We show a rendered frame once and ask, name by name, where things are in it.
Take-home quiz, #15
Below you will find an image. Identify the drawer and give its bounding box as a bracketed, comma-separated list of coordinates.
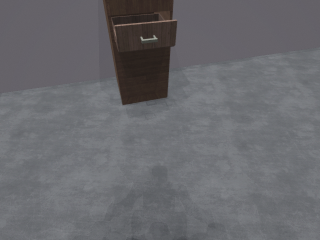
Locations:
[111, 13, 177, 53]

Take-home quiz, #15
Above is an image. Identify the handle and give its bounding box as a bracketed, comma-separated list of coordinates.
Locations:
[140, 35, 158, 44]

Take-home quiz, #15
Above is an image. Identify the cabinet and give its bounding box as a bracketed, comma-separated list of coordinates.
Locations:
[103, 0, 174, 105]

